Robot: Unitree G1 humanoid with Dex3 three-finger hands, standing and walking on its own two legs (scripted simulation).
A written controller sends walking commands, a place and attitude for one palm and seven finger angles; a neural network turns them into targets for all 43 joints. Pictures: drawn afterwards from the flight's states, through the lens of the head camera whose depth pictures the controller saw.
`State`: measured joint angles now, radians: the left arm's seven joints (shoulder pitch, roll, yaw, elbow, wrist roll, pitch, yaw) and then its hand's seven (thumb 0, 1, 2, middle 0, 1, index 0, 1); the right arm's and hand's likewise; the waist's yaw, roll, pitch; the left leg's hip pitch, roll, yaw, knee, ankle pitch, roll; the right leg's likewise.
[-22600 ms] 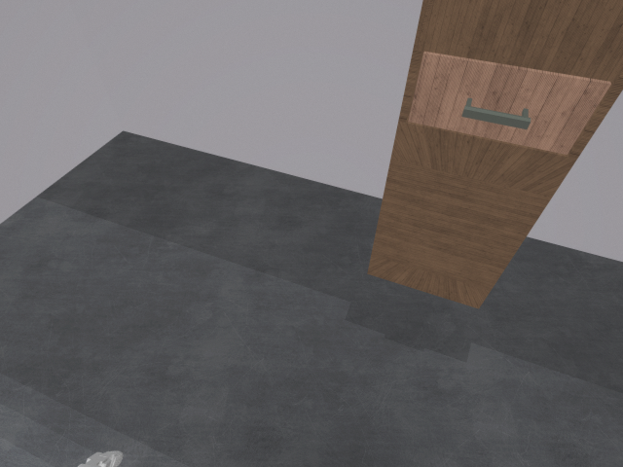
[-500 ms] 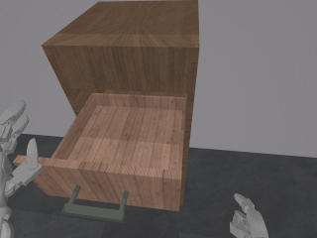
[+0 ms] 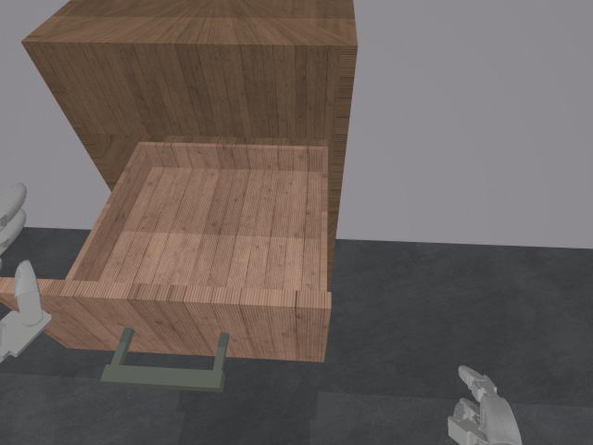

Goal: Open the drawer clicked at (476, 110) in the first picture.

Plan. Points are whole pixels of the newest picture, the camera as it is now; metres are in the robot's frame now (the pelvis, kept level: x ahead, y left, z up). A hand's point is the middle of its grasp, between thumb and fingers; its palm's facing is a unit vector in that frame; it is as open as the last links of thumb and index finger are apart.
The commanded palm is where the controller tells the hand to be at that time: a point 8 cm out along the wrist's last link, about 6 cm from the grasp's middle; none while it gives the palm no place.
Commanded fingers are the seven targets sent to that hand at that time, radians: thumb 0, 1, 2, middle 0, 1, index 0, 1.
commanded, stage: step back with the hand held close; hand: left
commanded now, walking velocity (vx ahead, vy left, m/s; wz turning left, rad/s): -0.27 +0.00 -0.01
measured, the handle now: (169, 359) +0.22 +0.17 +0.02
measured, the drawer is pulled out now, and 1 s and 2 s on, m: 0.28 0.28 0.28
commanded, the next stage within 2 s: stop stepping back and stand still in 0.92 s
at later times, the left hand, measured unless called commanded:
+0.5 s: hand out of the picture +0.15 +0.26 +0.20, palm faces +0.41 -0.78 -0.47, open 7.4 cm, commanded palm +0.07 +0.30 +0.21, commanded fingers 0.00 0.90 0.90 -0.20 -0.30 -0.20 -0.30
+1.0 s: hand out of the picture +0.04 +0.19 +0.20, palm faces +0.24 -0.77 -0.58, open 7.4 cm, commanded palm -0.02 +0.24 +0.21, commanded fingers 0.00 0.90 0.90 -0.20 -0.30 -0.20 -0.30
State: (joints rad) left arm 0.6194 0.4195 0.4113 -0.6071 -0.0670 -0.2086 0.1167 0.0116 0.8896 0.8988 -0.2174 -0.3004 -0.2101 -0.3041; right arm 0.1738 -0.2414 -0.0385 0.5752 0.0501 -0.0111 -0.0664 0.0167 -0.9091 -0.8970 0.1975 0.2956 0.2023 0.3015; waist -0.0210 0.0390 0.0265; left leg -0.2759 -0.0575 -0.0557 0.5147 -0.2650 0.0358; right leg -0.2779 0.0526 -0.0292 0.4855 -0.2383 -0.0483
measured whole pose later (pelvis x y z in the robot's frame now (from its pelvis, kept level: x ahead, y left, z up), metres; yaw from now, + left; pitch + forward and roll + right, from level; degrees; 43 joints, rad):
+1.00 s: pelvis -0.16 -0.03 +0.00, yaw -2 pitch +3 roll +0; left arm 0.68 0.51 0.51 -0.73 -0.08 -0.29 0.09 0.01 0.88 0.90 -0.22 -0.30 -0.22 -0.30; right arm 0.15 -0.20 -0.01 0.62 0.04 -0.04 -0.06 0.02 -0.91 -0.90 0.20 0.30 0.21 0.30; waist -0.01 -0.02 0.01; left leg -0.55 -0.01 -0.01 0.95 -0.42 -0.02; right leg -0.22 0.01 -0.06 0.49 -0.33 -0.03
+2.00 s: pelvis -0.30 -0.02 -0.01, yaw +2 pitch +0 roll -2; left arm 0.56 0.38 0.40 -0.61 -0.03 -0.24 0.14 0.01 0.89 0.90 -0.21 -0.30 -0.21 -0.30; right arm 0.25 -0.24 -0.03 0.65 0.01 -0.10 -0.04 0.02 -0.91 -0.90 0.20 0.30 0.20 0.30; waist -0.03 0.01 0.00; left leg -0.34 0.03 0.03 0.58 -0.22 0.03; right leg -0.23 0.00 -0.10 0.58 -0.33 -0.01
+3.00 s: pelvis -0.27 -0.05 +0.01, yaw +4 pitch -2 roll +0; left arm 0.27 0.12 0.01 1.14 0.00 0.00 0.04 0.01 0.92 0.90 -0.21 -0.30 -0.20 -0.30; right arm 0.29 -0.11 -0.01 1.13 -0.01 0.01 -0.04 0.01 -0.92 -0.90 0.20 0.30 0.20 0.30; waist -0.01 0.01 0.07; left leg -0.18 0.00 -0.02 0.42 -0.20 0.00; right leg -0.15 0.04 0.02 0.42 -0.23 -0.03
